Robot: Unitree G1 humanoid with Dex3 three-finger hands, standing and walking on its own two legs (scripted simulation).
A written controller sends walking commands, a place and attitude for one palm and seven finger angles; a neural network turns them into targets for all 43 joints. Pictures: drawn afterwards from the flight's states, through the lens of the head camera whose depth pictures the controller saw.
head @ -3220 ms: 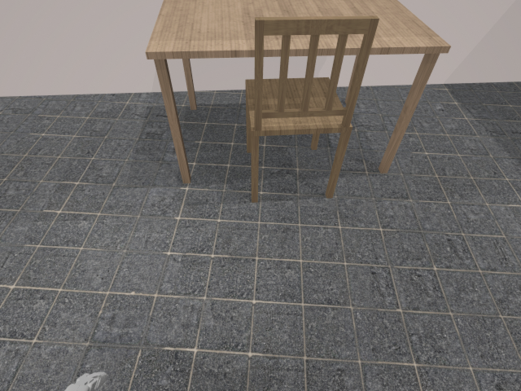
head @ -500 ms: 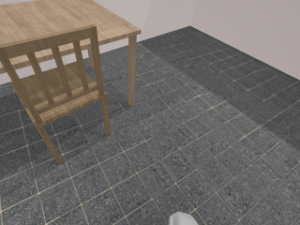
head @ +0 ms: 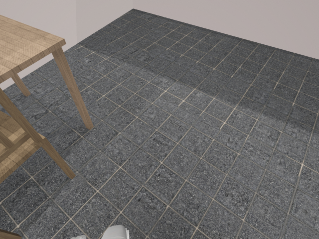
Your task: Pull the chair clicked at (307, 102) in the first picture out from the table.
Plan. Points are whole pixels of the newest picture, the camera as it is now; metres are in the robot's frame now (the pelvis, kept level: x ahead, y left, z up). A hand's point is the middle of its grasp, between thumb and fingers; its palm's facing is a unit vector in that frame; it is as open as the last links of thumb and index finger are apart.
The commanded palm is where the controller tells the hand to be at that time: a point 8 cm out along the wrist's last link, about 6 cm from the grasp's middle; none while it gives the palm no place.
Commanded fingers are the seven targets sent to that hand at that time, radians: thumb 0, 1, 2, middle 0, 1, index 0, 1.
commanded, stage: walk to a spot facing it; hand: left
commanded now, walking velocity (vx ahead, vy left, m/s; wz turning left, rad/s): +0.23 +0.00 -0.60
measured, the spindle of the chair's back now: out of the picture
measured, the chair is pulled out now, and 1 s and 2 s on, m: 0.00 0.00 0.00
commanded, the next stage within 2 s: none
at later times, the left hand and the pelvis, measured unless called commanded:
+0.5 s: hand (64, 226) +0.18 +0.28 -0.18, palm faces -0.15 -0.97 -0.20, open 7.4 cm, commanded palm none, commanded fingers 0.00 0.90 0.90 -0.20 -0.30 -0.20 -0.30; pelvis +0.14 +0.08 +0.01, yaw -18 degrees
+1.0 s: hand (127, 162) +0.37 +0.12 -0.13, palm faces -0.57 -0.76 -0.29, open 7.4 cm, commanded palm none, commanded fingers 0.00 0.90 0.90 -0.20 -0.30 -0.20 -0.30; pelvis +0.14 +0.04 +0.00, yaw -37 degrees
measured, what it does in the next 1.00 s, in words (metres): walks ahead, turning right: left foot, then right foot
